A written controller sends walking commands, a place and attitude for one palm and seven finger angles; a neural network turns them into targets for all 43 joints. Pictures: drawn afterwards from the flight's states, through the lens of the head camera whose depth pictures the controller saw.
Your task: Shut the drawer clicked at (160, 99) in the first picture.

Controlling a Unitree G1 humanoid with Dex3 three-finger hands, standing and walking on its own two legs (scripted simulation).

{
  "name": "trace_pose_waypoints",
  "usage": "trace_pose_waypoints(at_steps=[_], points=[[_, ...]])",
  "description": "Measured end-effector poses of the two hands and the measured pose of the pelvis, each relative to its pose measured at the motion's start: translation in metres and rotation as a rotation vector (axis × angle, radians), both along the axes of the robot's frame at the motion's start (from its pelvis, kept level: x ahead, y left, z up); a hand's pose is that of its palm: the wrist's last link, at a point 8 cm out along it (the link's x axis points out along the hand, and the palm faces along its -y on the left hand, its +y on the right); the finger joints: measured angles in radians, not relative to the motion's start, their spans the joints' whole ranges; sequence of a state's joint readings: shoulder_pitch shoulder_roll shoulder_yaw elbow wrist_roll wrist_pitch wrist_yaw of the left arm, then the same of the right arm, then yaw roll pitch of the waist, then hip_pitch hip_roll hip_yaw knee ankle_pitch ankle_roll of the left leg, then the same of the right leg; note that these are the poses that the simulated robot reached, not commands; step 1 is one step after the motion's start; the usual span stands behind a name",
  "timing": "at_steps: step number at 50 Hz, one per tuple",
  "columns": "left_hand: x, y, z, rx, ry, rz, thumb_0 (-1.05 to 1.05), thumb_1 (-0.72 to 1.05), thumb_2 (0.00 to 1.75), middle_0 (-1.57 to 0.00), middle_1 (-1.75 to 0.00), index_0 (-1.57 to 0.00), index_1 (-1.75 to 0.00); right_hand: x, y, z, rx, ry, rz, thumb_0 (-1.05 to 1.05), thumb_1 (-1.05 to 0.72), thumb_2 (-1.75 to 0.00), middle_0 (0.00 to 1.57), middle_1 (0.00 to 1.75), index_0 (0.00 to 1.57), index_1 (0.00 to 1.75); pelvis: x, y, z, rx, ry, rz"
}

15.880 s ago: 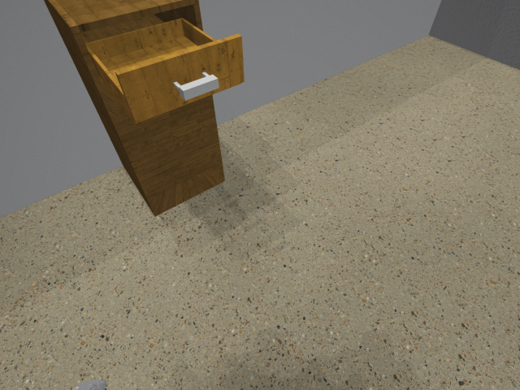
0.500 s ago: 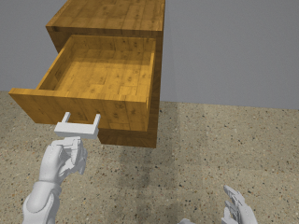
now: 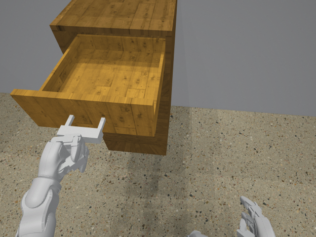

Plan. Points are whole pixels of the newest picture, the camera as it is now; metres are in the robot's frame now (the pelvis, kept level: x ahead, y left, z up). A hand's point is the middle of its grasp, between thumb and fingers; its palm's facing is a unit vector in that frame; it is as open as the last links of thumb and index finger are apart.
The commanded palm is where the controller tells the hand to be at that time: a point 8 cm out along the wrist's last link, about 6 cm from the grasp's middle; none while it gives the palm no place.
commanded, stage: push the drawer shut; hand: left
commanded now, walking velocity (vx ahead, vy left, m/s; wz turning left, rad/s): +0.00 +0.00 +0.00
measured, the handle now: (83, 127) +0.37 +0.22 +0.06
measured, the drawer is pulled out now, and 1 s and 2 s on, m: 0.29 0.17 0.05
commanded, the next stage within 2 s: none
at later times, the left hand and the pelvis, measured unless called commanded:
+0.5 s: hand (94, 133) +0.35 +0.19 +0.06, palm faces -0.04 -1.00 -0.05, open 3.1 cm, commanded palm +0.34 +0.23 +0.06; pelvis -0.02 +0.00 +0.00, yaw +0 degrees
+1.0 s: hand (100, 116) +0.41 +0.18 +0.06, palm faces -0.05 -1.00 -0.04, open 3.1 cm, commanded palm +0.40 +0.23 +0.06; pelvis -0.02 +0.00 +0.00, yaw -1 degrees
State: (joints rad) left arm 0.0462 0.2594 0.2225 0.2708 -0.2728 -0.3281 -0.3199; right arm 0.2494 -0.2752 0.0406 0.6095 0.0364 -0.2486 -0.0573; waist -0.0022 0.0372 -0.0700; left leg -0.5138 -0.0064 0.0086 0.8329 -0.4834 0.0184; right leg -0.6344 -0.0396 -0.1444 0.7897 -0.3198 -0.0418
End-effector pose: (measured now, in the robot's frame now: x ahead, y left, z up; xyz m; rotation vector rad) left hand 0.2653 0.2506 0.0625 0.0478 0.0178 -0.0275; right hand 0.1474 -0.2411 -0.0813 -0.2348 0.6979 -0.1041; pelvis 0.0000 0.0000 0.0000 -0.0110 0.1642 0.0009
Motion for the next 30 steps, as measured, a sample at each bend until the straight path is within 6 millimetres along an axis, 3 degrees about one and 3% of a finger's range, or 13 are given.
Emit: trace_pose_waypoints(at_steps=[11, 30], points=[[0.019, -0.001, -0.002, -0.001, 0.001, 0.004, -0.03, 0.83, 0.96, -1.40, -1.60, -1.40, -1.60, -0.018, 0.001, -0.011, -0.002, 0.060, 0.009, 0.01, -0.90, -0.90, 0.20, 0.30, 0.20, 0.30, -0.012, -0.002, -0.002, 0.005, 0.000, 0.013], [0.081, -0.012, -0.001, -0.001, 0.003, -0.011, -0.01, 0.90, 1.00, -1.40, -1.60, -1.40, -1.60, -0.070, -0.015, -0.021, -0.021, 0.211, -0.061, 0.01, -0.90, -0.90, 0.20, 0.30, 0.20, 0.30, -0.020, -0.004, -0.003, 0.014, 0.027, -0.009]])
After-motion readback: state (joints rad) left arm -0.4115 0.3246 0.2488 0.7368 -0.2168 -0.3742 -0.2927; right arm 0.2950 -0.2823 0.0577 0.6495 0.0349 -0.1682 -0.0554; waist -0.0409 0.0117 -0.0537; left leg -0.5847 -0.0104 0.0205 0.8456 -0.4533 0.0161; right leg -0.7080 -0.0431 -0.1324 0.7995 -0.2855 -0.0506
